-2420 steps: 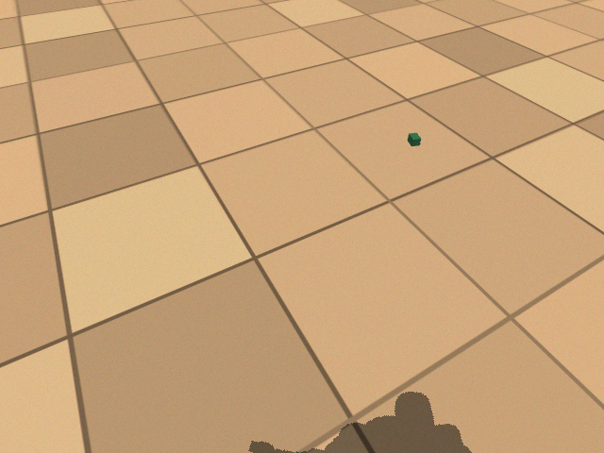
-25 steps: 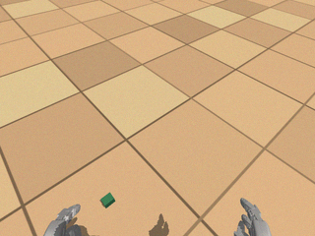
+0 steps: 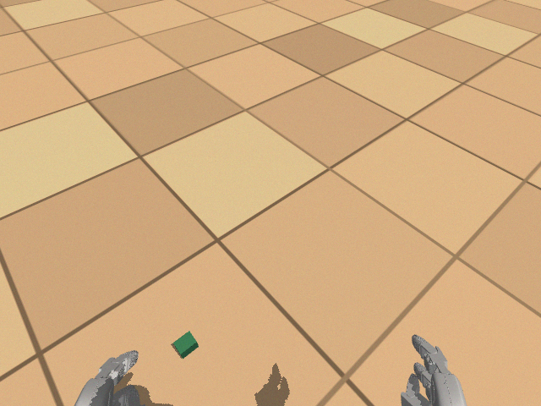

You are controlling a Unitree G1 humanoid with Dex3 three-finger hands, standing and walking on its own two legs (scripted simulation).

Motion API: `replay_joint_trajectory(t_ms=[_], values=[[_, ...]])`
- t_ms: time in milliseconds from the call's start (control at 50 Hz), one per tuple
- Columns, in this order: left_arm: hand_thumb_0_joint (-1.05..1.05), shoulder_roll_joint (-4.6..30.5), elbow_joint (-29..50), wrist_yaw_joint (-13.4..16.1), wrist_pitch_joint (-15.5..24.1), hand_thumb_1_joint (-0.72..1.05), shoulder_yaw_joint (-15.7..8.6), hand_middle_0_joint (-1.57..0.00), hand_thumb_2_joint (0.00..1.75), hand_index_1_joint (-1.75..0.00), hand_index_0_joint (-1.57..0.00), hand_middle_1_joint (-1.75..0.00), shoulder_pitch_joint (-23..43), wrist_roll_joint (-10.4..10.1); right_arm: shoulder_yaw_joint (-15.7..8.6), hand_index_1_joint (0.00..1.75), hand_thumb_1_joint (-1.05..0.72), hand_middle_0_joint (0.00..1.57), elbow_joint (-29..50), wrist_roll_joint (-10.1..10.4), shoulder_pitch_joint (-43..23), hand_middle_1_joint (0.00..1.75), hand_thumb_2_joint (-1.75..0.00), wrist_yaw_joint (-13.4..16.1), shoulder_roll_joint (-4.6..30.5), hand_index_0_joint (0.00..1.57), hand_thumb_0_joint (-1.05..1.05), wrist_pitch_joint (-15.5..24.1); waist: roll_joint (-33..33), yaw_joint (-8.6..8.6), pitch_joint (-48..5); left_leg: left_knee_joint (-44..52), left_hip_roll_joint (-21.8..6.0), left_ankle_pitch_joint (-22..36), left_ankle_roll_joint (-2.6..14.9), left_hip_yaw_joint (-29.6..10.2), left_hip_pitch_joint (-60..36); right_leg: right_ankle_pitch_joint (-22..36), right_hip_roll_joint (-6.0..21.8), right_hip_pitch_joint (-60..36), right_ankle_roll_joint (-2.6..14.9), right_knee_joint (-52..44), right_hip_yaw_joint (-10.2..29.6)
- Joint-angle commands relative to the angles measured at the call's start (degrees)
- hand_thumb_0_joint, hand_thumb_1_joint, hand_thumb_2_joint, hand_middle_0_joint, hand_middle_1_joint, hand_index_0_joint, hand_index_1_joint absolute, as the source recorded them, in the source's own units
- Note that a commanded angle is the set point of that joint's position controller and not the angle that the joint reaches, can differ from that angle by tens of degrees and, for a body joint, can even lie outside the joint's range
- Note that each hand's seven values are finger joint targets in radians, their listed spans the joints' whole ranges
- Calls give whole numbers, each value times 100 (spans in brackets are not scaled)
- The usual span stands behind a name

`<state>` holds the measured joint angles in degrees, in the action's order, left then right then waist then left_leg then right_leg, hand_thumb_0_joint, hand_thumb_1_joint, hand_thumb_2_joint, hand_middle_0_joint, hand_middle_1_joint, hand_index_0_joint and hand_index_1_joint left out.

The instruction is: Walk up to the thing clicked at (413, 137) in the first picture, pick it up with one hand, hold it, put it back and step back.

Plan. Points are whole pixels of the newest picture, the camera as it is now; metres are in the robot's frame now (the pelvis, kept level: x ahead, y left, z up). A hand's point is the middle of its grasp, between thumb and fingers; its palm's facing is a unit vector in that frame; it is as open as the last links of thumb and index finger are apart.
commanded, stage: home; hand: left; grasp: from above
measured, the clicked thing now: (186, 344) +0.47 +0.27 -0.69
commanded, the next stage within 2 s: stand in 0.90 s
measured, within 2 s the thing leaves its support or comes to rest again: neither
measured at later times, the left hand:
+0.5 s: hand out of the picture +0.16 +0.18 -0.05, palm faces +0.04 -0.98 -0.21, open 7.4 cm
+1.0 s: hand out of the picture +0.16 +0.18 -0.05, palm faces +0.04 -0.98 -0.21, open 7.4 cm
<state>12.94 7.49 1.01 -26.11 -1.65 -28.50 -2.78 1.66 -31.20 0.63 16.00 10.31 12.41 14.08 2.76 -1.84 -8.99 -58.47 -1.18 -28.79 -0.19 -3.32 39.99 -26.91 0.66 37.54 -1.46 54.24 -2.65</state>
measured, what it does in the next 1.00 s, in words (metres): stands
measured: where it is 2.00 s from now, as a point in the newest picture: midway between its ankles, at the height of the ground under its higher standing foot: outside the picture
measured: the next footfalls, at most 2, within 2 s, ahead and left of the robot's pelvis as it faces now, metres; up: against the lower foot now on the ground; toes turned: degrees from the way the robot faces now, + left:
none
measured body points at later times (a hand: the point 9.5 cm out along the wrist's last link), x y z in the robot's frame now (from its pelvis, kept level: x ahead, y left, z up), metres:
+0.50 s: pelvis +0.00 +0.00 +0.00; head +0.03 +0.00 +0.45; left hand +0.16 +0.23 -0.03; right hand +0.16 -0.25 -0.07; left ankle +0.00 +0.12 -0.68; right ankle +0.00 -0.14 -0.68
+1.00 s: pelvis +0.00 +0.00 +0.00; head +0.03 +0.01 +0.45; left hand +0.16 +0.23 -0.03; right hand +0.16 -0.24 -0.06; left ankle +0.00 +0.12 -0.68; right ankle +0.00 -0.14 -0.68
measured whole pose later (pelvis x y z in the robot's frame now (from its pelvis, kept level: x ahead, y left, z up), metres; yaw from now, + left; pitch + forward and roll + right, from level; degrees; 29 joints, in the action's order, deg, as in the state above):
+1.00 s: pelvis +0.00 +0.00 +0.00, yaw +0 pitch +11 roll -3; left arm 13.5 8.6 1.3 -26.3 -1.6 -29.0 -3.2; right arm 1.5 -30.2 1.0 16.4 10.0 12.6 13.1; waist 2.8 -2.0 -8.9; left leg -58.9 -1.3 -29.1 -0.2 -3.2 40.6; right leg -27.1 0.6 38.2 -1.5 54.6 -2.5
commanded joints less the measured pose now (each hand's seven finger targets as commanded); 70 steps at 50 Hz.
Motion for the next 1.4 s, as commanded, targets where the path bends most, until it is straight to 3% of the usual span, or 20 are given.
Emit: replay_joint_trajectory(t_ms=[0,40,140,180,200,220,260,280,600,800,960,980,1000,1020,1040,1080,1120,1220,1320,1380], values=[[0,580,1121,35,302,90,-337,-20,90,-30,-20,-30,126,15,-298,30,-90,20,927,-17,-359,30,-90,81,724,20,0,297,-30,-29,-519,978,115,1381,80,74,-565,1170,-187,-412,135,-833,-149],[0,667,1107,39,304,90,-432,-20,90,-30,-20,-30,95,10,-320,30,-90,20,895,-23,-320,30,-90,76,748,20,0,292,80,-17,-607,986,99,1499,55,48,-617,1230,-189,-432,158,-769,-145],[0,560,1211,33,317,90,-272,-20,90,-30,-20,-30,149,8,-307,30,-90,20,925,-24,-324,30,-90,63,736,20,0,268,100,-45,-665,978,86,1722,37,29,-677,1393,-193,-447,170,-731,-163],[0,646,951,51,281,90,-397,-20,90,-30,-20,-30,39,17,-324,30,-90,20,915,-21,-331,30,-90,72,773,20,0,252,-48,-52,-481,1009,83,1490,61,3,-561,1217,-199,-394,150,-780,-176],[0,527,1100,30,290,90,-257,-20,90,-30,-20,-30,152,-3,-292,30,-90,20,942,-16,-348,30,-90,52,739,20,0,262,41,-43,-455,1047,79,1485,44,-20,-575,1207,-192,-344,159,-756,-179],[0,665,913,47,278,90,-421,-20,90,-30,-20,-30,51,19,-323,30,-90,20,914,-19,-348,30,-90,60,782,20,0,245,21,-21,-436,1090,64,1340,40,-47,-531,1060,-195,-322,169,-748,-172],[0,544,1100,28,317,90,-292,-20,90,-30,-20,-30,137,-7,-298,30,-90,20,984,-8,-384,30,-90,47,733,20,0,235,-7,-14,-444,1059,75,1315,59,-11,-527,1081,-191,-356,152,-790,-173],[0,671,944,40,294,90,-454,-20,90,-30,-20,-30,-26,0,-331,30,-90,20,947,-15,-343,30,-90,57,777,20,0,227,-56,1,-508,1049,69,1362,57,-32,-538,1103,-191,-410,155,-765,-173],[0,562,1106,55,335,90,-313,-20,90,-30,-20,-30,84,-5,-314,30,-90,20,1001,-10,-315,30,-90,69,710,20,0,206,-86,-74,-593,847,118,1609,90,111,-569,1437,-155,-434,122,-810,-108],[0,651,1062,66,258,90,-361,-20,90,-30,-20,-30,61,27,-330,30,-90,20,1009,0,-345,30,-90,60,768,20,0,198,49,-40,-342,1060,75,1021,65,47,-463,845,-189,-231,145,-829,-152],[0,643,1227,65,278,90,-364,-20,90,-30,-20,-30,-23,-33,-340,30,-90,20,1036,5,-307,30,-90,59,770,20,0,221,86,-36,-635,1006,73,1247,58,7,-559,1025,-198,-310,157,-733,-156],[0,1103,-784,268,1503,90,-354,-20,90,-30,-20,-30,1646,681,-529,30,-90,20,-433,-752,-729,30,-90,-282,1424,20,0,-388,-382,463,703,1476,-136,2438,325,-187,-664,1289,269,-1419,339,-961,288],[0,1170,-1839,233,1893,90,-471,-20,90,-30,-20,-30,1189,677,-641,30,-90,20,-496,-750,-675,30,-90,-435,1483,20,0,-602,-473,378,189,1435,-88,2668,395,-13,-1109,1411,292,-1583,523,-1006,542],[0,1194,-2114,211,2085,90,-439,-20,90,-30,-20,-30,1116,725,-598,30,-90,20,-484,-744,-588,30,-90,-539,1459,20,0,-694,-490,328,12,1456,-111,2829,420,-35,-1343,1635,341,-1635,602,-987,630],[0,1184,-2260,173,2188,90,-387,-20,90,-30,-20,-30,1273,694,-569,30,-90,20,-452,-768,-520,30,-90,-615,1447,20,0,-769,-292,232,177,1608,-113,2597,417,-168,-1340,1592,270,-1457,542,-1080,591],[0,1237,-2741,132,2353,90,-336,-20,90,-30,-20,-30,1441,633,-565,30,-90,20,-666,-466,-605,30,-90,-796,1263,20,0,-825,-201,319,-9,1839,-79,2293,430,-189,-1666,1713,386,-1885,444,-1143,587],[0,1216,-3202,118,2384,90,-387,-20,90,-30,-20,-30,1514,564,-603,30,-90,20,-789,-359,-769,30,-90,-868,1292,20,0,-883,-501,371,30,1880,-56,2211,377,-98,-1943,1625,415,-1775,417,-1358,608],[0,1202,-4191,153,2562,90,-371,-20,90,-30,-20,-30,1770,568,-666,30,-90,20,-1229,-388,-851,30,-90,-927,1251,20,0,-1049,-398,343,319,2305,-79,1691,384,-249,-2028,1296,481,-1973,333,-1898,633],[0,1263,-4931,158,2669,90,-354,-20,90,-30,-20,-30,1813,524,-684,30,-90,20,-1637,-350,-814,30,-90,-896,1317,20,0,-1128,-279,310,559,2652,-170,2154,347,-349,-2379,1799,493,-2231,312,-2234,565],[0,1257,-5300,154,2667,90,-329,-20,90,-30,-20,-30,1835,485,-667,30,-90,20,-1889,-321,-778,30,-90,-861,1400,20,0,-1174,-84,279,788,3134,-283,1977,326,-487,-2485,1641,440,-2316,286,-2431,509]])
